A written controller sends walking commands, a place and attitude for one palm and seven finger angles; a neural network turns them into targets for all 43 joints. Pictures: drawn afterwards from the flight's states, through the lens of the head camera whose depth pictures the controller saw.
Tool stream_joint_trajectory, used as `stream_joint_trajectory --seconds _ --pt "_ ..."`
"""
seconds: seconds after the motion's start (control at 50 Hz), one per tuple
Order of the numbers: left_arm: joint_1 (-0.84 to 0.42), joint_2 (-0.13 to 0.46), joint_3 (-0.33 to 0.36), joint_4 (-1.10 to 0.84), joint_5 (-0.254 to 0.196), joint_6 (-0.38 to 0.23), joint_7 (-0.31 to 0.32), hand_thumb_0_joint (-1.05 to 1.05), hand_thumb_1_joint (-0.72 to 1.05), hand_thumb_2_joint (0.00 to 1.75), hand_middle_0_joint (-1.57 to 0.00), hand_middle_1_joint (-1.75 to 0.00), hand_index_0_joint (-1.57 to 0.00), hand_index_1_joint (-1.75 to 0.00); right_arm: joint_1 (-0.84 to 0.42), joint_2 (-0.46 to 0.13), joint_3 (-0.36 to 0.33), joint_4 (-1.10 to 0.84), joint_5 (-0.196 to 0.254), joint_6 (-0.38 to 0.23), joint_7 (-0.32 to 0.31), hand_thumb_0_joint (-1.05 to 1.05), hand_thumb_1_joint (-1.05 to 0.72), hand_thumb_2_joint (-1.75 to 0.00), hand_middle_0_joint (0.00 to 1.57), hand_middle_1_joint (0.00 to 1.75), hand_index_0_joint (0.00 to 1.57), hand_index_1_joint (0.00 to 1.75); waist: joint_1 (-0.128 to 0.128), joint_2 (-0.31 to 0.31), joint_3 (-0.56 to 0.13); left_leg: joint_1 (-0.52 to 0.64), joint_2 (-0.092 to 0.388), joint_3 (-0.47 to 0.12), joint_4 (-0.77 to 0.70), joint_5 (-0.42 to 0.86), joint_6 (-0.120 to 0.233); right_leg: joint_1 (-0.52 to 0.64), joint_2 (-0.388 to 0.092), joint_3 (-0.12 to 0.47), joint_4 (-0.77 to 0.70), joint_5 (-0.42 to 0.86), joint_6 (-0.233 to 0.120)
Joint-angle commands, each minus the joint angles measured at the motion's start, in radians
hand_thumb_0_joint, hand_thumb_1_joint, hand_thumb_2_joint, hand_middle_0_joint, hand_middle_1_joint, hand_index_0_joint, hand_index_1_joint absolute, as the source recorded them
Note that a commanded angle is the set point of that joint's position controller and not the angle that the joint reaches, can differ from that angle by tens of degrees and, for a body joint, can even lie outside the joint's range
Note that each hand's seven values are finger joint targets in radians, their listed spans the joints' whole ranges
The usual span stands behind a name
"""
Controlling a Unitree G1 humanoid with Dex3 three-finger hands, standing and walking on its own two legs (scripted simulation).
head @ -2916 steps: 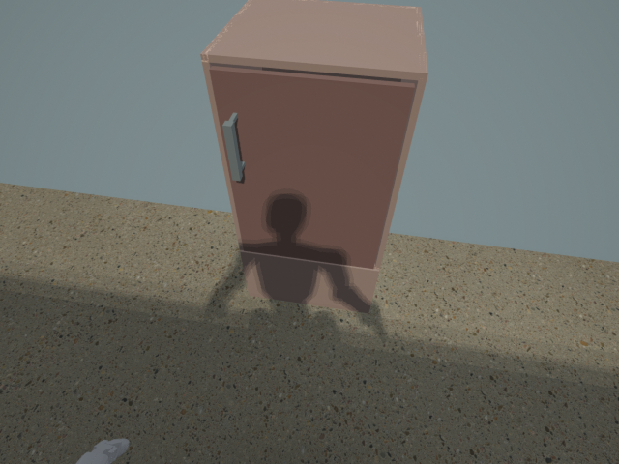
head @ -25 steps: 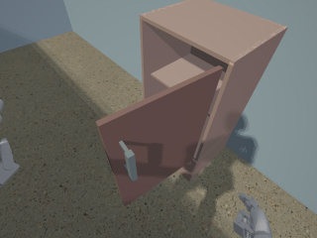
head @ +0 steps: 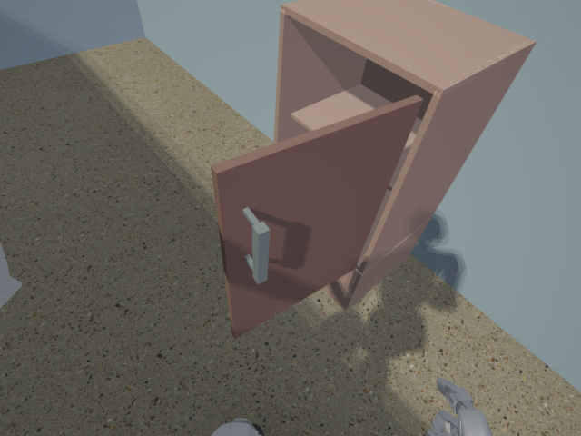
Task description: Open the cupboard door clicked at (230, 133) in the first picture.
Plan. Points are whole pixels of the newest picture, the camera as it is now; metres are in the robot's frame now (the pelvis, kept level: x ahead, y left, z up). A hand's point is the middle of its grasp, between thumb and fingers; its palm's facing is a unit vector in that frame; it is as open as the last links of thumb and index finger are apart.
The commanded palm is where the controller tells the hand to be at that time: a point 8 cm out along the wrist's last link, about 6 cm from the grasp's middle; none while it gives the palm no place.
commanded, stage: step back with the hand held close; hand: left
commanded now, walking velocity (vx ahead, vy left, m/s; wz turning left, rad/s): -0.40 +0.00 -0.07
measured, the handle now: (254, 247) +0.42 +0.08 -0.03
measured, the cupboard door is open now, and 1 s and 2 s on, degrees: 83 83 83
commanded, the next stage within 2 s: stop stepping back and stand still in 0.12 s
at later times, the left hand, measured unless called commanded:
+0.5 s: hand out of the picture +0.12 +0.25 +0.18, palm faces +0.38 -0.81 -0.45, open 7.4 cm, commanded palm +0.09 +0.28 +0.19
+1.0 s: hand out of the picture +0.07 +0.27 +0.17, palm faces +0.42 -0.79 -0.44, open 7.4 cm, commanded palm +0.03 +0.29 +0.19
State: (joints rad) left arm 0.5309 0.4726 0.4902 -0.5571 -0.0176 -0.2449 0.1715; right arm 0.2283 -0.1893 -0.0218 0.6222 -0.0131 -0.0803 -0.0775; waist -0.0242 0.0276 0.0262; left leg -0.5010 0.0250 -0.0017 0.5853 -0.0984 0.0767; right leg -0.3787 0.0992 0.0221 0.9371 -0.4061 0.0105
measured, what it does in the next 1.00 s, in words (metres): walks backwards: right foot, then left foot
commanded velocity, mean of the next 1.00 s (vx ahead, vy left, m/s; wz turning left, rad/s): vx -0.01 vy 0.01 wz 0.00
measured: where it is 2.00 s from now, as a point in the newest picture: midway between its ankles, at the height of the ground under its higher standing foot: outside the picture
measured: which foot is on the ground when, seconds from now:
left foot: down 0.00-0.38, up 0.40-0.50, down 0.52-0.86, up 0.88-1.00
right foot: up 0.00-0.14, down 0.16-1.00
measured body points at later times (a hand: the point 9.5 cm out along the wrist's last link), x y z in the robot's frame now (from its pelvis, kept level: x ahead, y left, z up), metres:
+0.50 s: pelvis -0.08 -0.01 +0.00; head -0.12 +0.02 +0.45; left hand +0.09 +0.29 +0.21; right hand +0.02 -0.28 -0.08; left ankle -0.01 +0.08 -0.71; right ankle -0.20 -0.13 -0.72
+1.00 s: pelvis -0.14 +0.01 +0.01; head -0.17 +0.01 +0.46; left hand +0.04 +0.31 +0.19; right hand -0.02 -0.24 -0.08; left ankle -0.10 +0.11 -0.72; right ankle -0.16 -0.10 -0.72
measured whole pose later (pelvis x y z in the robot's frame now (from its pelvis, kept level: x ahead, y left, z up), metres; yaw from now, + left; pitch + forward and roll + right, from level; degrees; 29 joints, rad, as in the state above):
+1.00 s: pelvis -0.14 +0.01 +0.01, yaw -6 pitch -1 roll -2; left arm 0.56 0.38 0.41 -0.39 -0.04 -0.17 0.16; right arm 0.25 -0.21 0.01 0.69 -0.01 -0.09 -0.08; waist 0.02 0.04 -0.06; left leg -0.32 0.01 -0.01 0.61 -0.26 0.00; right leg -0.19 0.03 -0.06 0.47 -0.26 -0.02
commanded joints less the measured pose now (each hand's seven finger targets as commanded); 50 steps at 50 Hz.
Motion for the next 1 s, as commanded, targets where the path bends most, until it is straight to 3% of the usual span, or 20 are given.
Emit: stream_joint_trajectory --seconds 0.0,0.06,0.12,0.16,0.2,0.22,0.26,0.3,0.34,0.38,0.44,0.48,0.52,0.56,0.62,0.74,0.78,0.84,0.9,0.98 --pt "0.047 0.095 0.06 -0.167 -0.04 -0.04 0.011 0.0 0.9 0.9 -0.2 -0.3 -0.2 -0.3 -0.109 -0.141 -0.044 -0.125 -0.005 -0.079 0.014 0.0 -0.9 -0.9 0.2 0.3 0.2 0.3 0.019 0.134 -0.144 0.108 0.229 -0.238 -0.409 -0.39 0.026 0.103 -0.009 -0.037 -0.159 -0.139 -0.015" --pt "-0.002 0.09 0.018 -0.191 -0.052 -0.045 -0.002 0.0 0.9 0.9 -0.2 -0.3 -0.2 -0.3 -0.097 -0.142 -0.038 -0.084 -0.016 -0.086 0.02 0.0 -0.9 -0.9 0.2 0.3 0.2 0.3 0.014 0.208 -0.189 0.261 0.206 -0.2 -0.411 -0.256 -0.038 0.144 -0.026 -0.046 -0.485 -0.113 -0.036" --pt "-0.068 0.158 0.039 -0.232 -0.05 -0.074 -0.015 0.0 0.9 0.9 -0.2 -0.3 -0.2 -0.3 -0.093 -0.118 -0.03 -0.064 -0.01 -0.062 0.027 0.0 -0.9 -0.9 0.2 0.3 0.2 0.3 0.022 0.032 -0.234 0.438 0.123 -0.045 -0.117 0.075 -0.086 0.069 -0.181 0.086 -0.741 0.15 -0.075" --pt "-0.101 0.249 0.115 -0.276 -0.053 -0.093 -0.001 0.0 0.9 0.9 -0.2 -0.3 -0.2 -0.3 -0.14 -0.1 -0.013 -0.069 -0.007 -0.058 0.01 0.0 -0.9 -0.9 0.2 0.3 0.2 0.3 0.024 -0.069 -0.259 0.424 0.055 0.023 0.029 -0.002 -0.085 0.044 -0.296 0.102 -0.673 0.521 -0.071" --pt "-0.119 0.214 0.094 -0.29 -0.06 -0.086 -0.015 0.0 0.9 0.9 -0.2 -0.3 -0.2 -0.3 -0.163 -0.12 -0.026 -0.099 0.016 -0.074 -0.006 0.0 -0.9 -0.9 0.2 0.3 0.2 0.3 0.005 -0.116 -0.277 0.477 0.031 0.031 -0.048 0.232 -0.065 0.077 -0.174 -0.031 -0.532 0.65 0.02" --pt "-0.049 0.227 0.13 -0.27 -0.064 -0.059 -0.019 0.0 0.9 0.9 -0.2 -0.3 -0.2 -0.3 -0.164 -0.136 -0.031 -0.135 0.019 -0.068 -0.009 0.0 -0.9 -0.9 0.2 0.3 0.2 0.3 0.018 -0.028 -0.317 0.567 0.053 0.013 -0.057 0.422 -0.04 0.07 -0.113 -0.047 -0.447 0.645 0.049" --pt "0.078 0.22 0.152 -0.215 -0.075 -0.037 -0.026 0.0 0.9 0.9 -0.2 -0.3 -0.2 -0.3 -0.163 -0.138 -0.023 -0.148 0.022 -0.061 0.0 0.0 -0.9 -0.9 0.2 0.3 0.2 0.3 0.028 0.143 -0.306 0.568 0.097 -0.064 -0.136 0.332 0.009 0.052 -0.046 -0.064 -0.392 0.246 0.05" --pt "0.112 0.19 0.148 -0.158 -0.08 -0.021 -0.03 0.0 0.9 0.9 -0.2 -0.3 -0.2 -0.3 -0.177 -0.126 -0.008 -0.171 0.015 -0.044 0.006 0.0 -0.9 -0.9 0.2 0.3 0.2 0.3 0.031 0.222 -0.156 0.336 0.104 -0.097 -0.274 -0.206 -0.027 0.082 -0.042 -0.07 -0.547 -0.118 -0.014" --pt "0.117 0.197 0.154 -0.123 -0.08 -0.007 -0.024 0.0 0.9 0.9 -0.2 -0.3 -0.2 -0.3 -0.157 -0.116 -0.009 -0.164 0.012 -0.015 -0.001 0.0 -0.9 -0.9 0.2 0.3 0.2 0.3 0.005 0.05 -0.04 0.284 -0.011 0.022 -0.034 -0.273 -0.113 -0.073 -0.17 0.06 -0.747 -0.31 -0.095" --pt "0.055 0.184 0.11 -0.125 -0.085 -0.003 -0.017 0.0 0.9 0.9 -0.2 -0.3 -0.2 -0.3 -0.151 -0.123 -0.027 -0.13 0.017 -0.006 -0.004 0.0 -0.9 -0.9 0.2 0.3 0.2 0.3 0.011 -0.215 0.071 0.247 -0.04 -0.021 0.428 -0.182 -0.122 -0.307 -0.385 0.247 -0.863 -0.373 -0.176" --pt "-0.05 0.139 0.056 -0.042 -0.042 -0.003 -0.014 0.0 0.9 0.9 -0.2 -0.3 -0.2 -0.3 -0.135 -0.121 -0.007 -0.118 0.016 -0.039 -0.011 0.0 -0.9 -0.9 0.2 0.3 0.2 0.3 -0.002 -0.138 0.111 0.086 0.038 -0.024 0.224 -0.176 -0.087 -0.055 -0.309 0.087 -0.719 0.031 -0.13" --pt "-0.168 0.117 0.007 -0.024 -0.025 -0.009 -0.011 0.0 0.9 0.9 -0.2 -0.3 -0.2 -0.3 -0.133 -0.139 -0.006 -0.102 0.018 -0.074 -0.032 0.0 -0.9 -0.9 0.2 0.3 0.2 0.3 -0.008 -0.034 0.136 0.208 0.008 0.015 -0.062 -0.095 -0.075 0.01 -0.225 0.006 -0.579 0.21 -0.075" --pt "-0.205 0.113 -0.004 -0.058 -0.02 -0.018 -0.005 0.0 0.9 0.9 -0.2 -0.3 -0.2 -0.3 -0.08 -0.176 -0.022 -0.1 0.022 -0.111 -0.037 0.0 -0.9 -0.9 0.2 0.3 0.2 0.3 0.001 0.104 -0.017 0.399 0.077 -0.088 -0.174 0.287 -0.018 0.085 -0.127 -0.039 -0.33 0.418 -0.006" --pt "-0.201 0.164 0.027 -0.14 -0.015 -0.028 0.006 0.0 0.9 0.9 -0.2 -0.3 -0.2 -0.3 -0.057 -0.149 -0.014 -0.101 0.009 -0.135 -0.015 0.0 -0.9 -0.9 0.2 0.3 0.2 0.3 0.012 0.215 -0.164 0.603 0.212 -0.302 -0.157 0.702 0.042 -0.056 -0.071 -0.034 -0.134 0.029 -0.002" --pt "-0.147 0.138 0.027 -0.273 -0.02 -0.031 0.005 0.0 0.9 0.9 -0.2 -0.3 -0.2 -0.3 -0.085 -0.142 -0.024 -0.105 0.002 -0.152 0.008 0.0 -0.9 -0.9 0.2 0.3 0.2 0.3 0.024 0.125 -0.19 0.316 0.231 -0.322 -0.36 -0.109 0.059 0.128 -0.093 0.037 -0.072 -0.122 -0.003" --pt "0.144 0.144 0.112 -0.226 -0.034 -0.007 0.019 0.0 0.9 0.9 -0.2 -0.3 -0.2 -0.3 -0.12 -0.119 0.001 -0.154 -0.002 -0.11 0.01 0.0 -0.9 -0.9 0.2 0.3 0.2 0.3 0.021 0.271 -0.109 0.015 0.109 -0.107 -0.431 -0.498 -0.036 0.382 -0.054 -0.121 -0.421 0.006 -0.022" --pt "0.14 0.127 0.099 -0.127 -0.039 0.004 0.014 0.0 0.9 0.9 -0.2 -0.3 -0.2 -0.3 -0.113 -0.108 -0.002 -0.152 -0.008 -0.082 0.004 0.0 -0.9 -0.9 0.2 0.3 0.2 0.3 0.009 0.142 -0.06 -0.002 0.058 -0.058 -0.338 -0.461 -0.075 0.356 -0.079 -0.089 -0.565 0.005 -0.036" --pt "0.033 0.126 0.072 -0.032 -0.052 0.018 0.003 0.0 0.9 0.9 -0.2 -0.3 -0.2 -0.3 -0.093 -0.119 -0.018 -0.112 -0.002 -0.046 -0.001 0.0 -0.9 -0.9 0.2 0.3 0.2 0.3 0.003 -0.218 -0.025 0.231 -0.025 -0.025 0.172 -0.228 -0.114 -0.095 -0.352 0.282 -0.842 -0.288 -0.151" --pt "-0.046 0.075 0.005 0.054 -0.033 0.04 -0.001 0.0 0.9 0.9 -0.2 -0.3 -0.2 -0.3 -0.092 -0.125 -0.011 -0.088 0.008 -0.044 -0.007 0.0 -0.9 -0.9 0.2 0.3 0.2 0.3 -0.007 -0.221 0.0 0.182 0.008 -0.033 0.183 -0.218 -0.084 -0.05 -0.32 0.172 -0.753 -0.124 -0.125" --pt "-0.217 0.068 -0.059 -0.001 -0.011 0.023 0.001 0.0 0.9 0.9 -0.2 -0.3 -0.2 -0.3 -0.123 -0.145 -0.004 -0.083 0.017 -0.093 -0.034 0.0 -0.9 -0.9 0.2 0.3 0.2 0.3 0.011 0.004 0.015 0.288 0.037 -0.05 -0.199 -0.112 -0.05 0.05 -0.174 0.037 -0.614 0.074 -0.028"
